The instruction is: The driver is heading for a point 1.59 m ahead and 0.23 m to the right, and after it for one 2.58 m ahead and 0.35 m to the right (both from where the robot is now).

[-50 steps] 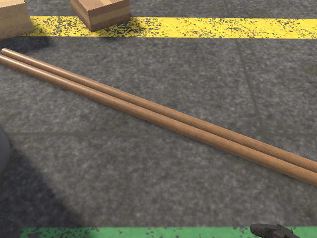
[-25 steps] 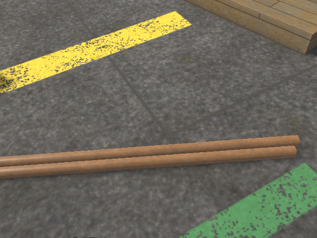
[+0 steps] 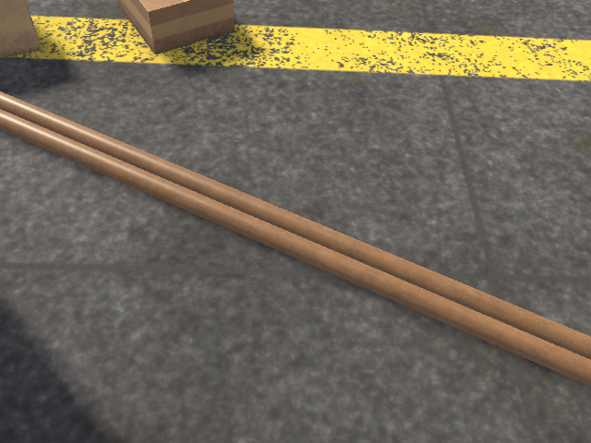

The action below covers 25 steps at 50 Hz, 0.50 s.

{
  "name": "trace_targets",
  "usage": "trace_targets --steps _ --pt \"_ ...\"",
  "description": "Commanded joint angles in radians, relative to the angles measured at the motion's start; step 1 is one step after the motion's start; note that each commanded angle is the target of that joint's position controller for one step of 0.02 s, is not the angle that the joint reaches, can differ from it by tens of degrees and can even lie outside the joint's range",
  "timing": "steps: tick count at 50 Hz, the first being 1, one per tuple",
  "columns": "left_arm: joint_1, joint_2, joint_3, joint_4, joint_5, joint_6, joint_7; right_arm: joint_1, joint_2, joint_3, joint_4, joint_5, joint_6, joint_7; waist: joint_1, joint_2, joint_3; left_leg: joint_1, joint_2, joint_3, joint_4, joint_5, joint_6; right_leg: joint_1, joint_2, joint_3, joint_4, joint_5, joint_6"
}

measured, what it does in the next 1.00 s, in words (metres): walks ahead, turning right: right foot, then right foot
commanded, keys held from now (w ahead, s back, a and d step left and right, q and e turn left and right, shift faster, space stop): q+shift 0.10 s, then e+shift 0.70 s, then w+e+shift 0.12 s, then w+q+shift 0.08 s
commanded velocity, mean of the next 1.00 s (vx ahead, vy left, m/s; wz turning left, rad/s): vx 0.07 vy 0.00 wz -0.33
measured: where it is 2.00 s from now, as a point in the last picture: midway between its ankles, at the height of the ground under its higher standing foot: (396, 268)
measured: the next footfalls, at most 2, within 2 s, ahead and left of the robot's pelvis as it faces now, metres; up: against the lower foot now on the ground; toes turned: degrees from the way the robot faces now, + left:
right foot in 0.34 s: +0.16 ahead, -0.14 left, +0.00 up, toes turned +9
right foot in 0.88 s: +0.14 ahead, -0.19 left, +0.00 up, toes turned -19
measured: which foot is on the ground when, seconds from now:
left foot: down 0.00-0.88, up 0.90-1.00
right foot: up 0.00-0.32, down 0.34-0.60, up 0.62-0.86, down 0.88-1.00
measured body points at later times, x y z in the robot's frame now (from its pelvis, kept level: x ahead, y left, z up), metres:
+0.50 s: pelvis +0.08 -0.02 -0.01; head +0.12 -0.02 +0.44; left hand +0.23 +0.27 -0.10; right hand +0.26 -0.27 -0.10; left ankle +0.01 +0.08 -0.72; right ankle +0.12 -0.15 -0.72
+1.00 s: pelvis +0.14 -0.11 +0.00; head +0.17 -0.13 +0.45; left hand +0.34 +0.12 -0.10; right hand +0.20 -0.42 -0.09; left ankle +0.14 +0.06 -0.63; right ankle +0.10 -0.18 -0.72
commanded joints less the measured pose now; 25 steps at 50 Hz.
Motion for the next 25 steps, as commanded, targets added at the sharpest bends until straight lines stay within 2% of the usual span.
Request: trace_targets --steps 1,3,5,8,11,12,14,15,16,17,18,19,20,21,23,25 --pt "-0.093 0.083 0.012 -0.117 0.019 -0.024 0.007 -0.042 -0.165 -0.044 -0.082 0.023 0.008 -0.038 0.012 0.117 -0.148 0.336 0.253 -0.387 -0.225 0.578 0.172 -0.259 0.020 0.098 -0.008 0.157 -0.010" --pt "-0.090 0.064 0.006 -0.110 0.014 -0.022 -0.008 -0.039 -0.171 -0.046 -0.092 0.017 0.010 -0.048 0.012 0.076 -0.144 0.271 0.215 -0.368 -0.221 0.541 0.150 -0.194 0.050 0.091 -0.083 0.258 -0.002" --pt "-0.089 0.046 0.003 -0.115 0.009 -0.022 -0.020 -0.014 -0.180 -0.048 -0.083 0.023 0.005 -0.054 0.017 0.087 -0.143 0.234 0.189 -0.382 -0.216 0.490 0.140 -0.147 0.074 0.105 -0.163 0.315 0.004" --pt "-0.093 0.032 -0.013 -0.101 0.007 -0.018 -0.032 -0.017 -0.132 -0.025 -0.073 0.013 0.005 -0.060 0.002 0.128 -0.149 0.214 0.184 -0.317 -0.192 0.473 0.119 -0.070 0.045 0.077 -0.285 0.406 0.013" --pt "-0.101 -0.004 -0.032 -0.095 -0.006 -0.015 -0.049 0.002 -0.037 0.013 -0.033 -0.014 -0.009 -0.044 -0.011 0.163 -0.136 0.150 0.185 -0.283 -0.212 0.395 0.108 0.092 -0.007 0.071 -0.434 0.418 0.000" --pt "-0.087 -0.004 -0.032 -0.086 -0.011 -0.015 -0.057 0.014 -0.023 0.021 -0.016 -0.022 -0.018 -0.031 -0.014 0.177 -0.127 0.110 0.184 -0.269 -0.230 0.356 0.108 0.180 -0.004 0.055 -0.479 0.389 -0.010" --pt "-0.094 0.032 -0.021 -0.097 -0.025 -0.018 -0.068 0.011 -0.045 0.019 -0.007 -0.039 -0.036 -0.006 -0.020 0.198 -0.080 0.083 0.192 -0.269 -0.242 0.306 0.118 0.258 0.022 0.026 -0.554 0.289 -0.039" --pt "-0.099 0.050 -0.015 -0.108 -0.027 -0.022 -0.070 -0.003 -0.055 0.017 -0.009 -0.034 -0.042 -0.002 -0.010 0.199 -0.052 0.104 0.188 -0.269 -0.225 0.304 0.112 0.269 0.032 0.018 -0.637 0.280 -0.054" --pt "-0.109 0.070 -0.011 -0.120 -0.028 -0.028 -0.071 0.014 -0.076 0.007 -0.003 -0.024 -0.045 -0.004 -0.012 0.187 -0.027 0.149 0.176 -0.265 -0.199 0.310 0.094 0.263 0.037 0.020 -0.738 0.366 -0.068" --pt "-0.119 0.106 -0.002 -0.135 -0.027 -0.036 -0.071 0.047 -0.098 -0.005 -0.004 -0.025 -0.046 -0.011 -0.033 0.152 -0.036 0.202 0.153 -0.259 -0.156 0.311 0.075 0.267 0.019 0.064 -0.750 0.573 -0.083" --pt "-0.126 0.157 0.011 -0.147 -0.026 -0.041 -0.071 0.115 -0.117 -0.019 -0.008 -0.036 -0.049 -0.019 -0.084 0.076 -0.069 0.211 0.105 -0.236 -0.103 0.276 0.045 0.292 -0.004 0.127 -0.692 0.787 -0.113" --pt "-0.108 0.161 0.021 -0.137 -0.035 -0.040 -0.077 0.122 -0.115 -0.024 -0.016 -0.037 -0.045 -0.025 -0.082 0.001 -0.113 0.226 0.067 -0.167 -0.066 0.283 0.013 0.286 0.002 0.156 -0.668 0.781 -0.150" --pt "-0.080 0.129 0.020 -0.134 -0.052 -0.035 -0.083 0.089 -0.108 -0.028 -0.026 -0.036 -0.037 -0.031 -0.057 -0.026 -0.124 0.236 0.051 -0.122 -0.025 0.266 -0.003 0.254 0.013 0.181 -0.671 0.739 -0.173" --pt "-0.061 0.111 0.017 -0.132 -0.058 -0.031 -0.084 0.068 -0.090 -0.030 -0.038 -0.029 -0.027 -0.033 -0.051 -0.045 -0.135 0.231 0.047 -0.099 0.007 0.257 -0.010 0.233 0.009 0.218 -0.677 0.703 -0.190" --pt "-0.031 0.109 0.018 -0.139 -0.054 -0.024 -0.085 0.052 -0.055 -0.030 -0.055 -0.024 -0.008 -0.029 -0.043 -0.049 -0.159 0.212 0.051 -0.083 0.046 0.259 -0.011 0.216 -0.002 0.289 -0.674 0.630 -0.223" --pt "-0.013 0.123 0.020 -0.150 -0.045 -0.017 -0.082 0.042 -0.036 -0.032 -0.061 -0.021 -0.004 -0.022 -0.036 -0.076 -0.192 0.211 0.048 -0.068 0.085 0.222 -0.016 0.205 -0.015 0.359 -0.681 0.619 -0.248"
